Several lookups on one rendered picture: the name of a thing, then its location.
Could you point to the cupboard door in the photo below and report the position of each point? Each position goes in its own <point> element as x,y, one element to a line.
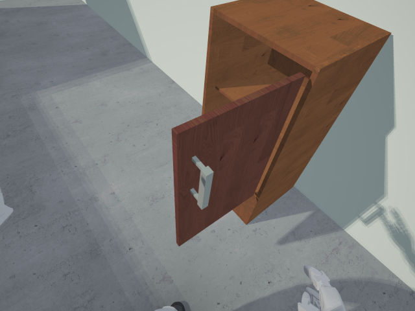
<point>236,142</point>

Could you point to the robot right hand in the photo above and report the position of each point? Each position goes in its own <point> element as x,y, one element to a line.
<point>328,298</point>

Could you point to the robot left hand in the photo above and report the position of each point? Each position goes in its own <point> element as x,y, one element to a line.
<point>5,211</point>

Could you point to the handle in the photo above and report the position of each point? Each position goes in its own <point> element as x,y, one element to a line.
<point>206,177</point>

